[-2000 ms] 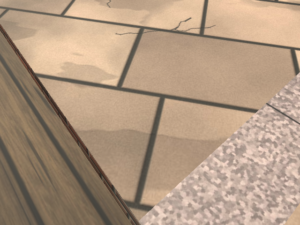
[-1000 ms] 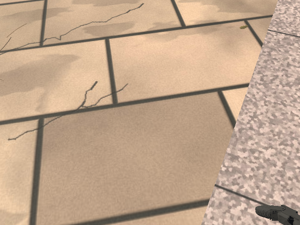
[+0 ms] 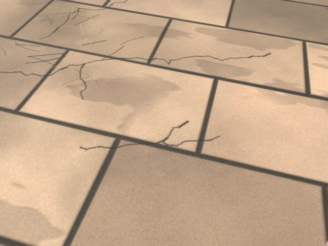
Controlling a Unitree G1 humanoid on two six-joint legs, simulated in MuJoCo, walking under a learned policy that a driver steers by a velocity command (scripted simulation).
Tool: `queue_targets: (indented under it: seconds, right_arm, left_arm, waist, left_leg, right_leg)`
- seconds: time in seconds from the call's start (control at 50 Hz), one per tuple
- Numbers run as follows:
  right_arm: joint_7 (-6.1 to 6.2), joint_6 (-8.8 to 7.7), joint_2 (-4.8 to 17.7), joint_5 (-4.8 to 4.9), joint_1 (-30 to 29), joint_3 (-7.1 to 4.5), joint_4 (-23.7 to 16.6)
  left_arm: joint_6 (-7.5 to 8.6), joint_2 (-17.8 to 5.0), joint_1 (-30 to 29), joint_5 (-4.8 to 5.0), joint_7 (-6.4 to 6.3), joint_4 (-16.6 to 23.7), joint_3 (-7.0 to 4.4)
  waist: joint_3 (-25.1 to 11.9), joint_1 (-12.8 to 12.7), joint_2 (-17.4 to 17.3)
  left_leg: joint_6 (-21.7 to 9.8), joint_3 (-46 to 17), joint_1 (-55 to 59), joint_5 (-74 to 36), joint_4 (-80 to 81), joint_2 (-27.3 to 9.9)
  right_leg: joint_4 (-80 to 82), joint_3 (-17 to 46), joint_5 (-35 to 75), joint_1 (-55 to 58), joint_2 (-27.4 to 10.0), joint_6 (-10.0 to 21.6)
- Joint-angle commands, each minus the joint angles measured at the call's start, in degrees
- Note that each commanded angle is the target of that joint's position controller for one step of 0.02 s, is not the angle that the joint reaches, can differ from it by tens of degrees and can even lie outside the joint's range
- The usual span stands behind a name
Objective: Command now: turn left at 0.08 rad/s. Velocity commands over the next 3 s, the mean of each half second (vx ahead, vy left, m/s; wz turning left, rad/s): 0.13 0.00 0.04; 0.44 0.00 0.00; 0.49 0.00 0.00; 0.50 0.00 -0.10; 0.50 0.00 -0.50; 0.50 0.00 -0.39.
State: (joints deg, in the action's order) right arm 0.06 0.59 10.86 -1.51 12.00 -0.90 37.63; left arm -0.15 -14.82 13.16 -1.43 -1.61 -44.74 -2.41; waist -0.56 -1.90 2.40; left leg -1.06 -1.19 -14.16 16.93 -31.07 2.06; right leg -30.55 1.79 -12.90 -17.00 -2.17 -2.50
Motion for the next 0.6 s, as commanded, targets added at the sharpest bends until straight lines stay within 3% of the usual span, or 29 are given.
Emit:
queue_targets:
  seconds: [0.02, 0.04, 0.08, 0.2, 0.24, 0.28, 0.32, 0.34, 0.38, 0.42, 0.44, 0.46, 0.48, 0.5, 0.54, 0.56, 0.6]
  right_arm:
    - [-0.07, -1.57, 6.52, 0.04, -0.38, -1.78, -2.61]
    - [0.02, -1.45, 6.12, 0.12, 0.95, -1.75, -2.56]
    - [0.34, -1.39, 7.23, 0.46, -0.50, -2.15, -2.29]
    - [0.52, -1.21, 5.96, 0.63, 0.54, -2.24, -0.85]
    - [0.76, -0.83, 6.70, 0.82, 2.47, -2.70, 0.35]
    - [1.03, -0.54, 10.14, 1.52, 5.14, -3.85, 1.01]
    - [1.29, -1.28, 12.07, 2.27, 7.06, -4.42, 2.09]
    - [1.39, -1.86, 11.96, 2.47, 6.88, -4.42, 2.47]
    - [1.14, -2.44, 11.12, 2.88, 3.76, -4.20, 2.12]
    - [0.89, -2.33, 9.29, 3.03, -0.59, -3.78, 1.19]
    - [0.85, -2.72, 6.03, 2.57, -2.64, -2.84, -0.17]
    - [1.32, -3.71, 5.80, 3.32, -3.53, -2.95, -2.85]
    - [1.40, -4.62, 8.95, 4.15, -3.10, -3.72, -2.63]
    - [0.89, -5.26, 9.20, 4.40, -1.10, -3.84, -1.57]
    - [0.42, -5.86, 8.73, 3.02, -0.84, -3.95, -0.29]
    - [0.09, -5.84, 8.65, 2.53, -1.64, -4.15, -0.33]
    - [-0.65, -5.45, 7.46, 2.43, -1.82, -3.97, -0.05]
  left_arm:
    - [1.09, -4.74, -0.20, 0.16, 0.14, 2.79, -0.92]
    - [1.08, -6.51, -0.53, 0.78, 0.15, 1.43, -1.61]
    - [1.27, -4.16, -0.68, 0.55, 0.21, 0.55, -1.14]
    - [1.54, -3.92, -0.47, 0.75, -0.21, -2.11, -1.12]
    - [1.33, -3.40, 0.49, 0.98, -0.44, -3.40, -1.09]
    - [1.86, -3.61, -1.20, 1.51, -0.50, -2.76, -1.37]
    - [3.29, -3.44, -3.64, 2.47, 0.09, -1.13, -1.45]
    - [4.04, -3.34, -3.58, 2.88, 0.56, -1.02, -1.51]
    - [5.26, -2.66, -0.74, 3.35, 1.67, -2.18, -1.46]
    - [5.76, -3.52, 8.66, 2.48, 2.33, -7.06, -2.25]
    - [5.86, -6.98, 14.63, 2.01, 2.10, -8.62, -3.21]
    - [6.13, -13.36, 18.89, 1.84, 2.48, -8.67, -4.57]
    - [6.49, -10.46, 16.23, 0.99, 2.37, -7.32, -3.40]
    - [6.65, -7.70, 12.95, 1.31, 2.06, -6.18, -2.56]
    - [6.51, -6.75, 9.13, 1.71, 2.16, -5.04, -1.90]
    - [6.27, -5.00, 8.89, 1.52, 2.21, -5.14, -1.18]
    - [5.86, -4.11, 10.84, 1.39, 2.12, -5.97, -0.67]
  waist:
    - [0.01, 0.81, -8.95]
    - [1.65, 2.00, -4.16]
    - [1.83, 1.08, -3.76]
    - [0.50, 1.05, -2.53]
    - [0.14, 1.51, -4.00]
    - [3.99, 3.01, -9.28]
    - [7.94, 3.52, -12.87]
    - [8.77, 3.03, -13.01]
    - [7.95, 0.54, -12.08]
    - [4.21, -3.83, -8.09]
    - [2.56, -5.56, 0.42]
    - [2.14, -6.17, 14.98]
    - [3.59, -5.00, 10.39]
    - [5.70, -2.88, 6.09]
    - [5.65, -1.01, 1.55]
    - [5.23, -0.71, 1.25]
    - [4.39, -0.81, 2.49]
  left_leg:
    - [-3.07, -9.80, -4.20, 0.12, 10.27, -7.96]
    - [-2.48, -8.06, -4.03, 0.89, 10.60, -6.54]
    - [-2.18, -6.89, -3.00, 0.68, 8.91, -6.08]
    - [-2.15, -5.35, -1.89, -4.13, 7.60, -5.07]
    - [-2.94, -5.61, -1.90, 9.92, 9.38, -4.50]
    - [-6.68, -13.83, -2.22, 26.74, 14.91, -9.50]
    - [-11.24, -24.59, -2.16, 31.53, 20.05, -17.00]
    - [-12.10, -26.09, -2.07, 29.34, 20.39, -18.46]
    - [-10.57, -21.71, -2.72, 22.36, 18.40, -17.08]
    - [-6.24, -11.75, -11.06, 13.89, 10.46, -10.07]
    - [-2.28, -3.85, -17.67, 8.93, -4.26, -4.32]
    - [0.67, 1.79, -28.97, 11.61, -21.63, 1.66]
    - [0.14, -3.82, -34.73, 15.62, -32.51, -0.77]
    - [-1.00, -5.17, -37.75, 10.50, -36.61, -3.46]
    - [-2.06, -4.00, -37.60, 0.50, -34.56, -6.82]
    - [-1.88, -3.34, -35.03, -2.86, -32.68, -7.91]
    - [-0.70, -0.90, -32.57, -7.10, -29.37, -7.79]
  right_leg:
    - [2.90, 1.26, 6.96, 6.32, -1.76, 0.22]
    - [2.75, 1.16, 3.01, 3.59, -0.75, 1.11]
    - [4.10, 1.33, 3.28, 3.04, -0.62, 1.34]
    - [4.08, 1.39, 5.10, 4.92, -0.68, 1.30]
    - [1.77, -1.28, -4.56, 3.84, 1.64, 1.72]
    - [-5.68, -4.69, -13.01, -4.31, 3.99, 2.37]
    - [-12.14, -3.17, -11.86, -10.27, 2.15, 4.54]
    - [-13.36, -2.02, -12.18, -11.23, 0.83, 5.84]
    - [-6.67, -2.34, -12.68, -6.22, 0.17, 8.19]
    - [1.71, -3.18, -2.99, 12.56, 2.46, 8.00]
    - [8.52, 9.31, -10.39, 18.94, -5.39, 10.19]
    - [18.93, 33.95, -19.54, 24.19, -17.32, 18.12]
    - [21.10, 40.46, -21.56, 23.27, -20.57, 20.98]
    - [20.14, 35.00, -20.89, 23.01, -19.02, 19.51]
    - [20.95, 25.22, -13.36, 21.42, -15.49, 15.71]
    - [21.84, 20.64, -7.95, 19.65, -13.48, 14.26]
    - [22.58, 13.43, 3.44, 18.99, -10.69, 13.63]
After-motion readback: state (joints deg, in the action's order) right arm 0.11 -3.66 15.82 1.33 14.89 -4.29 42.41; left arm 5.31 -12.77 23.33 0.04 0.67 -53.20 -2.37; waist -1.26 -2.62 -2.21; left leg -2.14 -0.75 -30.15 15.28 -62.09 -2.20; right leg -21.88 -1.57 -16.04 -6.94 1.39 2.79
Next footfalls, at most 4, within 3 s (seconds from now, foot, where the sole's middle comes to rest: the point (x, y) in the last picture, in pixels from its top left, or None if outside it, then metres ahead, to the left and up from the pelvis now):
0.92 left None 0.44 0.10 -0.77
1.46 right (204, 202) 0.74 -0.15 -0.77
1.98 left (154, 147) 1.04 0.09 -0.77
2.52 right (214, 121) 1.24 -0.23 -0.77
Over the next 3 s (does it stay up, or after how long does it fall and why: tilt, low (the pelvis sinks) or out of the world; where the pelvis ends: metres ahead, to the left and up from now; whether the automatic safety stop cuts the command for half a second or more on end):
stays up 1.37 -0.19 0.00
